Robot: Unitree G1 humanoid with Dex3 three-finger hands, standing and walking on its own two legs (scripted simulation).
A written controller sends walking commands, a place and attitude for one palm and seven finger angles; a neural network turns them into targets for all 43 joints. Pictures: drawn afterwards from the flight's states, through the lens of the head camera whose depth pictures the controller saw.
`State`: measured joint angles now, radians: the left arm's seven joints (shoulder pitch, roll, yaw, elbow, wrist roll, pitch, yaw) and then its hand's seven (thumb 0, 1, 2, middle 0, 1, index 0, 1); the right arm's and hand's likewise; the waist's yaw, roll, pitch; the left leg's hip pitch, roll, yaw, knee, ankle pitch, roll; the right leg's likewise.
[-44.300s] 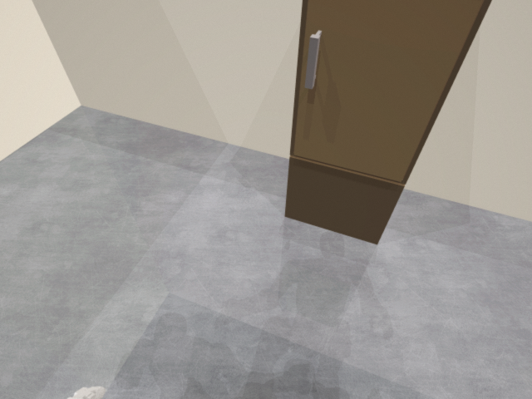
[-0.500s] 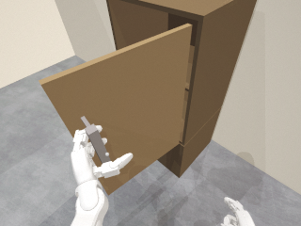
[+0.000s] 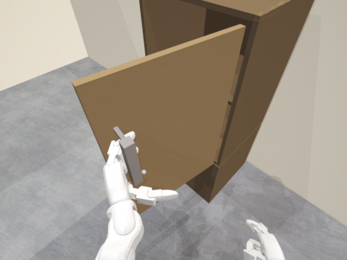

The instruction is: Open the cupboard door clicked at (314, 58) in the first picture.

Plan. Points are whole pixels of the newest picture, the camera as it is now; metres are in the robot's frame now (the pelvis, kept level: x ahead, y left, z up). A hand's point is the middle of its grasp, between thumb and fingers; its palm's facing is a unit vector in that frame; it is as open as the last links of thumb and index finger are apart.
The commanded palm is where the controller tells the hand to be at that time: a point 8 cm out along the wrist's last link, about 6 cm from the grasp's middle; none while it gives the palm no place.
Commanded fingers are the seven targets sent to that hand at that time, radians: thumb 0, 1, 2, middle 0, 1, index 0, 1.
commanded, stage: slide the hand sideways off the handle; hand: left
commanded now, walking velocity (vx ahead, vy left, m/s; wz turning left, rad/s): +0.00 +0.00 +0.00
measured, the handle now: (127, 156) +0.32 +0.13 +0.08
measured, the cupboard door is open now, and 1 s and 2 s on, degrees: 81 82 82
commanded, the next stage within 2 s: draw the hand back to the body in 1.16 s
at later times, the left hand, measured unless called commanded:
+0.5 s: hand (134, 191) +0.24 +0.10 +0.08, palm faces -0.03 -1.00 +0.00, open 16.1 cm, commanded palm +0.21 +0.16 +0.08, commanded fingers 0.00 -0.50 0.30 -0.15 -0.30 -0.15 -0.30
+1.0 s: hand (103, 214) +0.19 +0.15 +0.08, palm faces +0.02 -1.00 -0.04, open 16.3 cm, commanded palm +0.16 +0.22 +0.08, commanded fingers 0.00 -0.50 0.30 -0.15 -0.30 -0.15 -0.30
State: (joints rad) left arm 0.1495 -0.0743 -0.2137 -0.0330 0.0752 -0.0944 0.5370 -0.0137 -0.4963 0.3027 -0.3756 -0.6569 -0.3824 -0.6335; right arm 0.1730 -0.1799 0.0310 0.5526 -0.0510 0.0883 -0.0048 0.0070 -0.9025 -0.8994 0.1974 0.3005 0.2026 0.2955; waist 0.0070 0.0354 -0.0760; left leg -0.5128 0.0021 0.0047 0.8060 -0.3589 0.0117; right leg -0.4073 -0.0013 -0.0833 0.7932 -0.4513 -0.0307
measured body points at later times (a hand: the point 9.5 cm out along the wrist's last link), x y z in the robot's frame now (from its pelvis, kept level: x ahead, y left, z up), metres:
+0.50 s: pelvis -0.01 +0.01 +0.00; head +0.00 +0.00 +0.45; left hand +0.24 +0.15 +0.08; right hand +0.16 -0.21 -0.08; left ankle +0.03 +0.11 -0.71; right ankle -0.02 -0.10 -0.71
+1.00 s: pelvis +0.01 -0.01 -0.01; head +0.02 -0.02 +0.44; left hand +0.19 +0.20 +0.08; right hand +0.19 -0.24 -0.08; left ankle +0.03 +0.11 -0.71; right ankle -0.02 -0.10 -0.71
